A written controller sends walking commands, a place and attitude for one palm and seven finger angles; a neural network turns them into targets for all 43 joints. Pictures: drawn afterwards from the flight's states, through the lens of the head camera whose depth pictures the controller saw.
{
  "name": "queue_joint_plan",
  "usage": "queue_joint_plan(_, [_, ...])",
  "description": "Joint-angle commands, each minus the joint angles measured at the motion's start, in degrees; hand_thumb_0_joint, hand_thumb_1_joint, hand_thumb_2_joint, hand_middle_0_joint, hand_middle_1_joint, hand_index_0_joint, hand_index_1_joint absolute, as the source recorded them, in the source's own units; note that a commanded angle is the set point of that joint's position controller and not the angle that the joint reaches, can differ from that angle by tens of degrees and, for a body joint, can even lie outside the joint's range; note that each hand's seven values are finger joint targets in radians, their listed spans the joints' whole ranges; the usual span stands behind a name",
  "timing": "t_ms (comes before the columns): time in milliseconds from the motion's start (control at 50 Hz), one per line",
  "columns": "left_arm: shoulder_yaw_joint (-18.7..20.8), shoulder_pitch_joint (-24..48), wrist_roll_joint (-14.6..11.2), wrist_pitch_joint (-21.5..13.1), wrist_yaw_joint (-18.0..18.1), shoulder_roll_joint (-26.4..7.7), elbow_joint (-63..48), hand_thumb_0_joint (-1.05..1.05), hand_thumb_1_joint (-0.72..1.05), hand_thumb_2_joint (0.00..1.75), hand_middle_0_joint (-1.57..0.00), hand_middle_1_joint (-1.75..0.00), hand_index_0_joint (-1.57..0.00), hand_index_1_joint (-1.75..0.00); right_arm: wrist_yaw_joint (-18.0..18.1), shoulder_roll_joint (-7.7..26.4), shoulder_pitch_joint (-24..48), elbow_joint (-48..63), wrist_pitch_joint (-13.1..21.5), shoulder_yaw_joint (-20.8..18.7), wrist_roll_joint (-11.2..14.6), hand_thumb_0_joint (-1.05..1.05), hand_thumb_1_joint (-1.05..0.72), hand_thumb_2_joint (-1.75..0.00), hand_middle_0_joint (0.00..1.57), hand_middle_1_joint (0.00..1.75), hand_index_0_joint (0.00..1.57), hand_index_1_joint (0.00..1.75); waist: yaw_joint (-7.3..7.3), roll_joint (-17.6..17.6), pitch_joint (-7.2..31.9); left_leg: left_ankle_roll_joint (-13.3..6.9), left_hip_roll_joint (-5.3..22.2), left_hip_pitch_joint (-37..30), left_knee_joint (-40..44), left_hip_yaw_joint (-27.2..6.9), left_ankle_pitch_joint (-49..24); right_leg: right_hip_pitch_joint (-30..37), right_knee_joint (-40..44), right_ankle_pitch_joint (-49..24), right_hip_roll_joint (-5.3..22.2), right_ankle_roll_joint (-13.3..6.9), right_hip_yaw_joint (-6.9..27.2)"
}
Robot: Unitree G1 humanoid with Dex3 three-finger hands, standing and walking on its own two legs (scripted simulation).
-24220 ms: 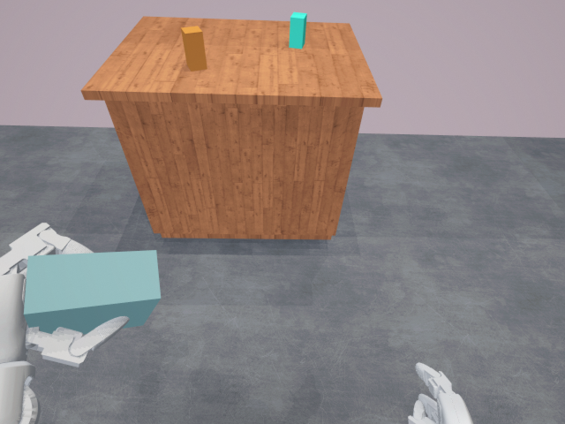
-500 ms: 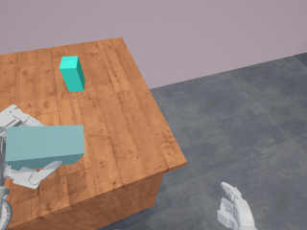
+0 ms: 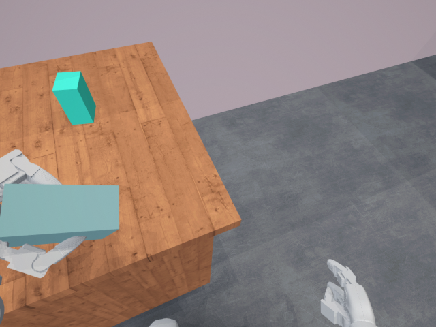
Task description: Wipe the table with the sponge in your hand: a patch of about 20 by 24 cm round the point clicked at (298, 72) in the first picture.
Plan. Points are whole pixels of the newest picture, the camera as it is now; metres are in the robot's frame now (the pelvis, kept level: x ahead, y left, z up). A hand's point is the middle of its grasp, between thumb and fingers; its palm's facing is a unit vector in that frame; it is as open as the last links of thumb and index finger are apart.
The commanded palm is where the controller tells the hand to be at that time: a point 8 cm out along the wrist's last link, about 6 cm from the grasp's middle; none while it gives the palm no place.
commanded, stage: shuffle to correct the standing spot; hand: left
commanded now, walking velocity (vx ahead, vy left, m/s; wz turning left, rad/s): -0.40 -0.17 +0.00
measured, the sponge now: (78, 216) +0.23 +0.21 +0.14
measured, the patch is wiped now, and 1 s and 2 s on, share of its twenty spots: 0.00 0.00 0.00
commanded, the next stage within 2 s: none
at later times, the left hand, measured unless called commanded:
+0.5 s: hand (24, 234) +0.20 +0.25 +0.16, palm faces +0.34 -0.84 -0.42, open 9.5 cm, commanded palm +0.14 +0.29 +0.18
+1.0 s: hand (39, 221) +0.21 +0.23 +0.17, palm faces +0.28 -0.82 -0.50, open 9.5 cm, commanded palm +0.14 +0.28 +0.18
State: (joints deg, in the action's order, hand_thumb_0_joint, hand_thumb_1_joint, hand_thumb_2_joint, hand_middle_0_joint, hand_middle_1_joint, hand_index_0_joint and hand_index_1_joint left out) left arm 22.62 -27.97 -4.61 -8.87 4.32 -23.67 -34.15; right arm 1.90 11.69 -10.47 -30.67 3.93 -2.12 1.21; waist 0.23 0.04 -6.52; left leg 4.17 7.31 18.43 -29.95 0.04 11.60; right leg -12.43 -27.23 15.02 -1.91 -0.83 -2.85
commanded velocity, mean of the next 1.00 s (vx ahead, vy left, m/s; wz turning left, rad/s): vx -0.21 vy -0.18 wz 0.00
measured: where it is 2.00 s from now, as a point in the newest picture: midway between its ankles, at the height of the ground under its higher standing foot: outside the picture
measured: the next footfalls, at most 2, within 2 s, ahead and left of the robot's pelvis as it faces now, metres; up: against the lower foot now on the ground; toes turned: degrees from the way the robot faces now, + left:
none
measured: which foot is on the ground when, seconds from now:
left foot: down 0.00-1.00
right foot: down 0.00-1.00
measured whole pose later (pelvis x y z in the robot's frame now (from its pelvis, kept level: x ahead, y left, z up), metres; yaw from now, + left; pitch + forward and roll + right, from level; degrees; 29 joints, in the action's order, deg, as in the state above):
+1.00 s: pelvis -0.01 +0.00 -0.01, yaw +1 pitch +1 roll -2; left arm 25.4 -29.3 -4.1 -13.9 4.0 -26.3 -37.1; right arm 1.8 10.6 -8.6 -31.4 5.9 -1.8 0.2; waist -0.6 0.5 -7.6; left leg 4.1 7.3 22.8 -33.4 -1.5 11.9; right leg -16.3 -30.8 15.9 -2.0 -1.5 -4.3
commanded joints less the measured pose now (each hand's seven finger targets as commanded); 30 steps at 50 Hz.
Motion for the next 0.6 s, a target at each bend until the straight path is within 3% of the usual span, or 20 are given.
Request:
queue_joint_plan(0, [8.6, 1.3, -0.8, -5.3, 1.1, -10.4, -12.7, 0.00, 0.10, 1.30, -1.20, -1.60, -1.20, -1.60, 0.7, 6.1, 2.9, 8.5, 3.0, -2.8, -0.3, 0.00, -0.90, -0.90, 0.20, 0.30, 0.20, 0.30, 0.23, -1.6, 13.1, -4.1, 0.9, -7.4, -0.9, 1.8, -15.8, -0.3, 4.1, -19.7, 6.4, 0.8, 2.7])
queue_joint_plan(60, [10.2, -1.1, -0.7, -6.4, 1.1, -11.1, -11.7, 0.00, 0.10, 1.30, -1.20, -1.60, -1.20, -1.60, 0.8, 5.7, 3.2, 7.7, 3.5, -2.8, -0.3, 0.00, -0.90, -0.90, 0.20, 0.30, 0.20, 0.30, -0.10, -0.8, 14.4, -4.0, 0.3, -8.4, -2.3, 1.5, -15.1, -2.1, 4.0, -20.5, 7.5, -0.5, 3.9])
queue_joint_plan(80, [8.6, -2.2, -1.1, -6.3, 0.8, -9.5, -11.2, 0.00, 0.10, 1.30, -1.20, -1.60, -1.20, -1.60, 0.7, 5.6, 2.3, 7.8, 3.0, -2.5, -0.5, 0.00, -0.90, -0.90, 0.20, 0.30, 0.20, 0.30, -0.18, -0.8, 15.3, -4.3, 0.6, -7.5, -1.3, 1.1, -12.7, -1.3, 3.7, -16.8, 7.0, 0.0, 3.0])
queue_joint_plan(160, [10.5, -3.1, -1.4, -5.8, 1.2, -11.1, -12.8, 0.00, 0.10, 1.30, -1.20, -1.60, -1.20, -1.60, 1.0, 6.0, 3.5, 8.5, 3.8, -2.5, -0.1, 0.00, -0.90, -0.90, 0.20, 0.30, 0.20, 0.30, 0.02, -2.6, 13.5, -4.6, 0.9, -5.1, 1.4, -0.1, 2.2, -4.0, 4.0, -4.5, 6.4, -0.4, 4.6])
queue_joint_plan(180, [8.9, -2.1, -1.7, -5.6, 1.1, -9.8, -13.1, 0.00, 0.10, 1.30, -1.20, -1.60, -1.20, -1.60, 1.0, 6.1, 2.5, 8.5, 3.4, -2.0, -0.4, 0.00, -0.90, -0.90, 0.20, 0.30, 0.20, 0.30, -0.24, -3.5, 13.0, -4.9, 1.1, -2.4, 3.4, -0.8, 6.3, -2.9, 3.7, -0.3, 5.5, 0.2, 3.5])
queue_joint_plan(200, [9.7, -0.7, -1.5, -5.6, 1.2, -10.7, -14.5, 0.00, 0.10, 1.30, -1.20, -1.60, -1.20, -1.60, 1.1, 6.4, 3.2, 8.9, 3.8, -2.4, -0.3, 0.00, -0.90, -0.90, 0.20, 0.30, 0.20, 0.30, 0.00, -4.6, 11.5, -5.1, 1.9, -0.7, 4.5, -1.5, 9.5, -3.2, 3.1, 2.2, 5.0, 0.6, 3.6])
queue_joint_plan(260, [9.7, -0.2, -0.9, -5.1, 1.7, -10.6, -13.5, 0.00, 0.10, 1.30, -1.20, -1.60, -1.20, -1.60, 1.1, 6.5, 3.4, 8.5, 4.3, -2.0, -0.1, 0.00, -0.90, -0.90, 0.20, 0.30, 0.20, 0.30, -0.11, -7.3, 10.1, -5.8, 3.2, 1.8, 6.7, -3.3, 14.6, -2.6, 2.2, 5.7, 3.9, 0.5, 3.4])
queue_joint_plan(280, [7.9, 0.4, -1.1, -5.1, 1.5, -8.9, -13.1, 0.00, 0.10, 1.30, -1.20, -1.60, -1.20, -1.60, 1.0, 6.6, 2.2, 8.1, 4.2, -1.8, -0.3, 0.00, -0.90, -0.90, 0.20, 0.30, 0.20, 0.30, -0.27, -7.4, 10.7, -6.1, 3.4, 2.6, 7.5, -4.4, 15.5, -1.5, 1.4, 6.0, 3.1, 0.7, 2.6])
queue_joint_plan(360, [7.9, 1.9, -0.2, -4.6, 1.9, -9.4, -13.7, 0.00, 0.10, 1.30, -1.20, -1.60, -1.20, -1.60, 0.6, 6.8, 2.3, 8.0, 5.1, -2.1, -0.1, 0.00, -0.90, -0.90, 0.20, 0.30, 0.20, 0.30, -0.19, -8.7, 10.5, -6.3, 3.7, 1.9, 6.9, -4.7, 14.4, -0.4, 1.1, 3.8, 3.2, 0.2, 2.6])
queue_joint_plan(380, [5.8, 2.4, -0.4, -4.6, 1.6, -7.5, -13.2, 0.00, 0.10, 1.30, -1.20, -1.60, -1.20, -1.60, 0.4, 6.7, 1.4, 7.6, 5.0, -1.8, -0.4, 0.00, -0.90, -0.90, 0.20, 0.30, 0.20, 0.30, -0.38, -7.9, 10.3, -6.2, 3.0, 2.0, 6.1, -4.2, 14.3, -0.6, 1.9, 3.5, 3.0, 0.2, 2.2])
queue_joint_plan(460, [7.2, 2.7, -0.2, -4.0, 2.3, -9.4, -13.2, 0.00, 0.10, 1.30, -1.20, -1.60, -1.20, -1.60, 0.2, 6.4, 1.4, 7.0, 5.2, -2.0, -0.2, 0.00, -0.90, -0.90, 0.20, 0.30, 0.20, 0.30, -0.73, -2.2, 10.1, -5.0, 0.1, -1.9, 0.8, -1.7, 10.1, -3.8, 4.9, 0.4, 5.7, -1.8, 5.0])
queue_joint_plan(480, [5.2, 2.9, -0.6, -4.1, 2.0, -7.5, -13.3, 0.00, 0.10, 1.30, -1.20, -1.60, -1.20, -1.60, 0.2, 6.3, 0.8, 6.6, 5.0, -1.9, -0.4, 0.00, -0.90, -0.90, 0.20, 0.30, 0.20, 0.30, -1.05, -2.7, 10.6, -5.0, -0.3, -2.5, 0.2, -1.2, 8.9, -4.3, 4.7, -0.2, 5.9, -2.0, 4.6])
queue_joint_plan(520, [7.2, 3.0, -0.6, -4.2, 2.2, -9.4, -13.5, 0.00, 0.10, 1.30, -1.20, -1.60, -1.20, -1.60, 0.3, 6.2, 1.4, 6.8, 5.2, -2.1, -0.5, 0.00, -0.90, -0.90, 0.20, 0.30, 0.20, 0.30, -0.73, -3.5, 10.5, -5.2, 0.7, -2.7, 0.7, -2.3, 5.9, -3.9, 3.6, -2.4, 6.0, -1.8, 4.3])
queue_joint_plan(580, [6.5, 2.0, -0.8, -4.0, 2.3, -8.5, -12.4, 0.00, 0.10, 1.30, -1.20, -1.60, -1.20, -1.60, 0.3, 6.0, 1.5, 6.4, 4.4, -1.5, -0.5, 0.00, -0.90, -0.90, 0.20, 0.30, 0.20, 0.30, -0.94, -4.7, 10.4, -5.5, 1.4, -2.6, 2.0, -2.8, 2.7, -2.6, 2.8, -4.0, 5.0, -1.1, 2.9])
